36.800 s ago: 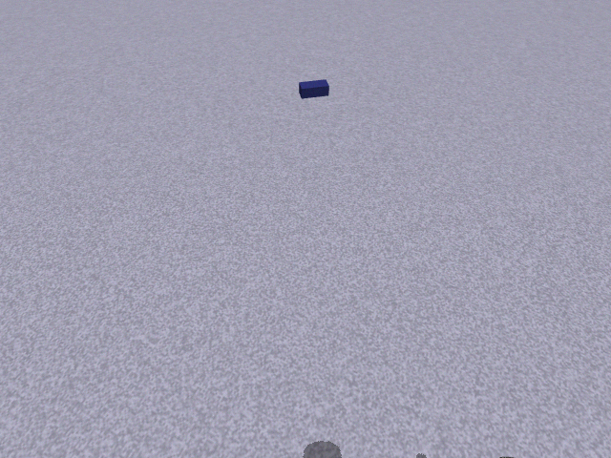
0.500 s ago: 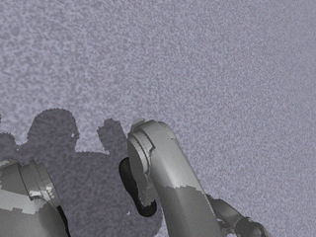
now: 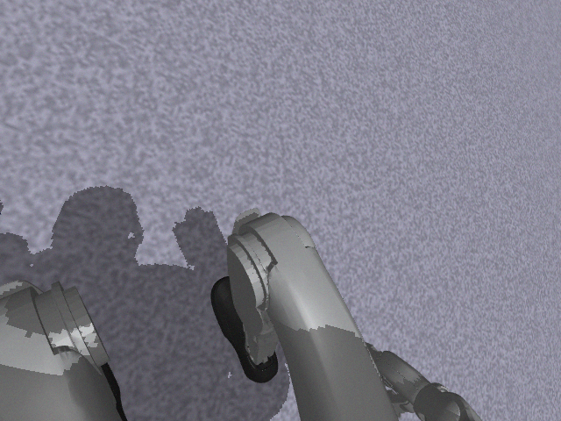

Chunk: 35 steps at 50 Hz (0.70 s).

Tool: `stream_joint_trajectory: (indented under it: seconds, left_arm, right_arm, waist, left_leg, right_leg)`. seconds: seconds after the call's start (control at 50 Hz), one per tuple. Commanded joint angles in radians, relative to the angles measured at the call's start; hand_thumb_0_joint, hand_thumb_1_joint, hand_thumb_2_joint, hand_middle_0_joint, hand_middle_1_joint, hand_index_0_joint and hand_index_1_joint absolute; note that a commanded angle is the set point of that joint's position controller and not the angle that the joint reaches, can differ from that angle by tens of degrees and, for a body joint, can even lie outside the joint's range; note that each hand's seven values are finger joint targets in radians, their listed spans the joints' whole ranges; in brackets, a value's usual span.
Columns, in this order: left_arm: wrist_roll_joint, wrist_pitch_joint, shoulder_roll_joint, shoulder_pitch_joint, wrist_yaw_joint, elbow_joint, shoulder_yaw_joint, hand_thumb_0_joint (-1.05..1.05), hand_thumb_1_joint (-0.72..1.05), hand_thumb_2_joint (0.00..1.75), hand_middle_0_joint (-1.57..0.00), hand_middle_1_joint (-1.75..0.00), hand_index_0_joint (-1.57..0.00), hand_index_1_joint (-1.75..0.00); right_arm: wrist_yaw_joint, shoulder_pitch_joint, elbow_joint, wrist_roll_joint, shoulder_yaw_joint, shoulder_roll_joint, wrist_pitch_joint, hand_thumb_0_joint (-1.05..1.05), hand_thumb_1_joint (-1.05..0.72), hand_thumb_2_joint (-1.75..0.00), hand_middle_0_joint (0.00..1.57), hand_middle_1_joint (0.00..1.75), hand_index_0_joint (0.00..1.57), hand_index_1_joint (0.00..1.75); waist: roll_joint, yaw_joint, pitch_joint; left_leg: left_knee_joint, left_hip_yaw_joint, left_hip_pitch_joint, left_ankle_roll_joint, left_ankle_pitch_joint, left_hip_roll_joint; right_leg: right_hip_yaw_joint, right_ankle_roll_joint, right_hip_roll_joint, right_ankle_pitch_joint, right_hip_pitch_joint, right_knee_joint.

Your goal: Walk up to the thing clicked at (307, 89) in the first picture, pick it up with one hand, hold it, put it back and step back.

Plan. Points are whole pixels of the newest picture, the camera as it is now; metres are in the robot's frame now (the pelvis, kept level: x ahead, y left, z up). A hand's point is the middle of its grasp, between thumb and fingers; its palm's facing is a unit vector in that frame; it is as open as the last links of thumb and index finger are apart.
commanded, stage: withdraw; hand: left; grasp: from above
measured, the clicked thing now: out of the picture +0.43 +0.32 -0.27
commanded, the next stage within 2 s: home in 0.74 s
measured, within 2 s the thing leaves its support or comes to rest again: rests again in 0.26 s
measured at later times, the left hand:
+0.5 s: hand out of the picture +0.42 +0.34 -0.07, palm faces -0.40 -0.11 -0.91, open 14.0 cm
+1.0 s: hand out of the picture +0.43 +0.33 -0.14, palm faces -0.39 -0.12 -0.91, open 13.4 cm
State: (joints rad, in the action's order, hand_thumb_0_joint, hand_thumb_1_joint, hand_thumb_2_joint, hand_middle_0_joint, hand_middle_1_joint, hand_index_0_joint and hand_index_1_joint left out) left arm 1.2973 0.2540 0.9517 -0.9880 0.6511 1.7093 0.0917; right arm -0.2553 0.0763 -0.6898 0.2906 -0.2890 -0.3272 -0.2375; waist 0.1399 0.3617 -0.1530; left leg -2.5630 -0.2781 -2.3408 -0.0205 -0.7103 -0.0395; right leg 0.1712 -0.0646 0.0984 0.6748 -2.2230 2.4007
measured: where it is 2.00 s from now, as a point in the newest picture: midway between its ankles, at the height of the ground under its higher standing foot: (187, 385)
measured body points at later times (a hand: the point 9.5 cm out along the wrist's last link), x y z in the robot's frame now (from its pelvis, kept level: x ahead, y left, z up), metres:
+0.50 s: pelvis +0.00 -0.01 +0.05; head +0.19 +0.07 +0.45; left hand +0.44 +0.34 -0.01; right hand +0.11 -0.26 -0.06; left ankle +0.06 +0.13 -0.26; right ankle +0.11 -0.12 -0.27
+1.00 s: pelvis -0.01 -0.01 +0.02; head +0.22 +0.09 +0.40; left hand +0.44 +0.33 -0.09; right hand +0.05 -0.27 -0.07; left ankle +0.06 +0.13 -0.27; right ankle +0.11 -0.12 -0.26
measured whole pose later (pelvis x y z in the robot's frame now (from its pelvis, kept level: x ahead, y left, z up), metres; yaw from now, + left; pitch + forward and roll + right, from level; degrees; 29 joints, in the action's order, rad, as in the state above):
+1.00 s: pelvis -0.01 -0.01 +0.02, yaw +7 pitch +31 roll -8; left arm 1.25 0.19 0.76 -1.01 0.45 1.51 0.05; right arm -0.12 0.19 -0.73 0.17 -0.13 -0.29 -0.09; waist 0.04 0.28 0.00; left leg -2.41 -0.16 -2.35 -0.02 -0.62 -0.01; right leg 0.08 -0.04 0.05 0.65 -2.25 2.35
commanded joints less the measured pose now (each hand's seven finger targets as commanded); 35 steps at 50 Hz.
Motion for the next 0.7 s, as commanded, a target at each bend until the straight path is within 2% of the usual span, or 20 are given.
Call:
stream_joint_trajectory:
  seconds: [0.0, 0.04, 0.06, 0.08, 0.1, 0.16, 0.18, 0.2, 0.26, 0.3, 0.36, 0.38, 0.4, 0.44, 0.46, 0.48, 0.5, 0.56, 0.66, 0.68]
  left_arm:
    - [-0.01, -0.013, 0.244, -0.246, 0.053, -0.178, 0.05, 0.0, -0.49, 0.96, -0.07, -1.0, -0.09, -0.98]
    - [-0.024, -0.034, 0.207, -0.232, 0.062, -0.207, 0.061, 0.0, -0.49, 0.96, -0.07, -0.99, -0.08, -0.98]
    - [-0.038, -0.048, 0.149, -0.263, 0.058, -0.227, 0.026, 0.0, -0.49, 0.96, -0.07, -0.99, -0.08, -0.98]
    - [-0.048, -0.058, 0.212, -0.276, 0.07, -0.303, 0.091, 0.0, -0.49, 0.96, -0.07, -0.99, -0.08, -0.97]
    - [-0.056, -0.078, 0.187, -0.268, 0.065, -0.366, 0.084, 0.0, -0.49, 0.96, -0.07, -0.99, -0.08, -0.97]
    - [-0.086, -0.143, 0.127, -0.21, 0.04, -0.446, 0.092, 0.0, -0.49, 0.97, -0.07, -0.99, -0.08, -0.97]
    - [-0.097, -0.171, 0.071, -0.187, 0.019, -0.412, 0.051, 0.0, -0.49, 0.96, -0.07, -0.98, -0.08, -0.97]
    - [-0.109, -0.187, 0.072, -0.218, 0.0, -0.485, 0.052, 0.0, -0.49, 0.97, -0.06, -0.98, -0.07, -0.97]
    - [-0.148, -0.249, -0.011, -0.168, -0.095, -0.505, 0.004, 0.0, -0.51, 0.98, -0.07, -0.98, -0.07, -0.98]
    - [-0.179, -0.27, -0.075, -0.186, -0.178, -0.53, -0.053, 0.0, -0.52, 0.99, -0.07, -0.99, -0.07, -0.99]
    - [-0.215, -0.262, -0.114, -0.233, -0.301, -0.602, -0.097, 0.0, -0.53, 1.01, -0.08, -0.99, -0.07, -1.0]
    - [-0.211, -0.252, -0.085, -0.226, -0.332, -0.606, -0.073, 0.0, -0.53, 1.01, -0.08, -0.98, -0.07, -0.99]
    - [-0.212, -0.242, -0.124, -0.225, -0.367, -0.582, -0.109, 0.0, -0.52, 1.01, -0.09, -0.99, -0.08, -1.0]
    - [-0.212, -0.222, -0.151, -0.187, -0.415, -0.509, -0.124, 0.0, -0.51, 1.0, -0.09, -0.98, -0.08, -0.99]
    - [-0.209, -0.21, -0.122, -0.186, -0.429, -0.509, -0.101, 0.0, -0.51, 1.01, -0.08, -1.0, -0.08, -1.0]
    - [-0.208, -0.19, -0.16, -0.25, -0.444, -0.549, -0.14, 0.0, -0.51, 1.01, -0.08, -0.99, -0.07, -1.0]
    - [-0.201, -0.176, -0.145, -0.242, -0.453, -0.544, -0.134, 0.0, -0.51, 1.01, -0.08, -0.99, -0.08, -1.0]
    - [-0.174, -0.14, -0.111, -0.231, -0.446, -0.518, -0.122, 0.0, -0.5, 1.01, -0.08, -0.99, -0.08, -1.0]
    - [-0.121, -0.083, -0.056, -0.313, -0.366, -0.452, -0.102, 0.0, -0.5, 1.0, -0.08, -0.99, -0.08, -0.99]
    - [-0.104, -0.077, -0.059, -0.319, -0.35, -0.412, -0.103, 0.0, -0.5, 0.99, -0.08, -0.99, -0.08, -0.99]
  right_arm:
    - [0.002, 0.194, -0.007, -0.006, 0.11, -0.326, -0.002, 0.0, -0.89, -0.9, 0.2, 0.3, 0.2, 0.3]
    - [-0.007, 0.187, 0.0, -0.01, 0.122, -0.312, -0.004, 0.0, -0.89, -0.9, 0.2, 0.3, 0.2, 0.3]
    - [-0.015, 0.174, -0.006, -0.019, 0.13, -0.297, -0.011, 0.0, -0.89, -0.9, 0.2, 0.3, 0.2, 0.3]
    - [-0.016, 0.188, -0.009, -0.018, 0.146, -0.311, -0.009, 0.0, -0.89, -0.9, 0.2, 0.3, 0.2, 0.3]
    - [-0.022, 0.195, -0.003, -0.031, 0.154, -0.302, -0.005, 0.0, -0.89, -0.9, 0.2, 0.3, 0.2, 0.3]
    - [-0.038, 0.205, -0.022, -0.064, 0.202, -0.286, 0.015, 0.0, -0.89, -0.9, 0.2, 0.3, 0.2, 0.3]
    - [-0.044, 0.2, -0.022, -0.076, 0.214, -0.274, 0.021, 0.0, -0.89, -0.9, 0.2, 0.3, 0.2, 0.3]
    - [-0.043, 0.202, -0.029, -0.096, 0.23, -0.272, 0.033, 0.0, -0.89, -0.9, 0.2, 0.3, 0.2, 0.3]
    - [-0.037, 0.226, -0.038, -0.144, 0.269, -0.257, 0.071, 0.0, -0.9, -0.9, 0.2, 0.3, 0.2, 0.3]
    - [-0.029, 0.251, -0.041, -0.168, 0.29, -0.243, 0.096, 0.0, -0.9, -0.9, 0.2, 0.3, 0.2, 0.3]
    - [-0.003, 0.269, -0.026, -0.188, 0.311, -0.221, 0.137, 0.0, -0.9, -0.9, 0.2, 0.3, 0.2, 0.3]
    - [0.009, 0.279, -0.016, -0.192, 0.323, -0.227, 0.149, 0.0, -0.9, -0.9, 0.2, 0.3, 0.2, 0.3]
    - [0.02, 0.272, -0.004, -0.197, 0.319, -0.211, 0.161, 0.0, -0.9, -0.9, 0.2, 0.3, 0.2, 0.3]
    - [0.046, 0.284, 0.007, -0.198, 0.32, -0.219, 0.181, 0.0, -0.9, -0.9, 0.2, 0.3, 0.2, 0.3]
    - [0.061, 0.299, 0.001, -0.198, 0.318, -0.221, 0.191, 0.0, -0.9, -0.9, 0.2, 0.3, 0.2, 0.3]
    - [0.075, 0.275, 0.024, -0.199, 0.308, -0.204, 0.194, 0.0, -0.9, -0.9, 0.2, 0.3, 0.2, 0.3]
    - [0.086, 0.272, 0.026, -0.199, 0.304, -0.191, 0.197, 0.0, -0.9, -0.9, 0.2, 0.3, 0.2, 0.3]
    - [0.118, 0.251, 0.043, -0.205, 0.288, -0.187, 0.203, 0.0, -0.89, -0.9, 0.2, 0.3, 0.2, 0.3]
    - [0.15, 0.23, 0.035, -0.187, 0.257, -0.177, 0.205, 0.0, -0.89, -0.9, 0.2, 0.3, 0.2, 0.3]
    - [0.152, 0.24, 0.025, -0.184, 0.253, -0.18, 0.202, 0.0, -0.89, -0.9, 0.2, 0.3, 0.2, 0.3]
  waist:
    - [-0.555, 0.026, 0.694]
    - [-0.588, 0.012, 0.71]
    - [-0.599, 0.01, 0.703]
    - [-0.633, -0.008, 0.766]
    - [-0.676, -0.038, 0.831]
    - [-0.736, -0.087, 0.92]
    - [-0.701, -0.081, 0.878]
    - [-0.707, -0.099, 0.897]
    - [-0.609, -0.117, 0.9]
    - [-0.519, -0.1, 0.862]
    - [-0.431, -0.097, 0.87]
    - [-0.392, -0.094, 0.871]
    - [-0.333, -0.093, 0.842]
    - [-0.216, -0.074, 0.72]
    - [-0.203, -0.075, 0.708]
    - [-0.216, -0.079, 0.706]
    - [-0.219, -0.094, 0.728]
    - [-0.249, -0.127, 0.743]
    - [-0.3, -0.117, 0.728]
    - [-0.311, -0.102, 0.725]
  left_leg:
    - [0.252, 0.122, 0.521, 0.02, 0.251, -0.025]
    - [0.267, 0.127, 0.525, 0.016, 0.253, -0.024]
    - [0.271, 0.128, 0.528, 0.013, 0.225, -0.024]
    - [0.285, 0.131, 0.554, 0.012, 0.24, -0.024]
    - [0.292, 0.132, 0.6, 0.007, 0.27, -0.022]
    - [0.326, 0.151, 0.635, 0.001, 0.31, -0.015]
    - [0.327, 0.158, 0.615, 0.004, 0.296, -0.014]
    - [0.353, 0.167, 0.602, 0.01, 0.279, -0.01]
    - [0.377, 0.187, 0.55, 0.028, 0.238, 0.0]
    - [0.409, 0.187, 0.533, 0.038, 0.208, 0.004]
    - [0.438, 0.195, 0.509, 0.047, 0.173, 0.014]
    - [0.441, 0.198, 0.501, 0.05, 0.181, 0.018]
    - [0.448, 0.2, 0.465, 0.053, 0.157, 0.021]
    - [0.437, 0.211, 0.386, 0.061, 0.117, 0.028]
    - [0.449, 0.211, 0.385, 0.06, 0.114, 0.031]
    - [0.452, 0.217, 0.392, 0.057, 0.101, 0.036]
    - [0.462, 0.221, 0.413, 0.056, 0.106, 0.036]
    - [0.487, 0.224, 0.453, 0.05, 0.101, 0.039]
    - [0.48, 0.229, 0.439, 0.049, 0.063, 0.041]
    - [0.477, 0.227, 0.448, 0.047, 0.067, 0.041]
  right_leg:
    - [0.108, 0.08, 0.033, -0.309, 0.372, -0.203]
    - [0.102, 0.085, 0.033, -0.312, 0.37, -0.203]
    - [0.105, 0.086, 0.031, -0.286, 0.327, -0.203]
    - [0.106, 0.086, 0.032, -0.296, 0.347, -0.22]
    - [0.1, 0.092, 0.027, -0.316, 0.341, -0.212]
    - [0.084, 0.102, 0.022, -0.342, 0.318, -0.199]
    - [0.079, 0.101, 0.02, -0.334, 0.285, -0.206]
    - [0.069, 0.104, 0.019, -0.315, 0.284, -0.23]
    - [0.035, 0.102, 0.016, -0.282, 0.291, -0.276]
    - [0.013, 0.103, 0.017, -0.247, 0.317, -0.321]
    - [-0.022, 0.105, 0.009, -0.194, 0.377, -0.378]
    - [-0.032, 0.104, 0.007, -0.194, 0.409, -0.39]
    - [-0.043, 0.105, 0.008, -0.157, 0.418, -0.413]
    - [-0.054, 0.108, 0.005, -0.097, 0.41, -0.463]
    - [-0.05, 0.11, -0.001, -0.088, 0.41, -0.466]
    - [-0.055, 0.114, -0.005, -0.066, 0.399, -0.477]
    - [-0.058, 0.111, -0.006, -0.071, 0.417, -0.476]
    - [-0.052, 0.114, -0.013, -0.068, 0.386, -0.455]
    - [-0.06, 0.114, -0.013, -0.025, 0.333, -0.437]
    - [-0.054, 0.113, -0.014, -0.034, 0.324, -0.423]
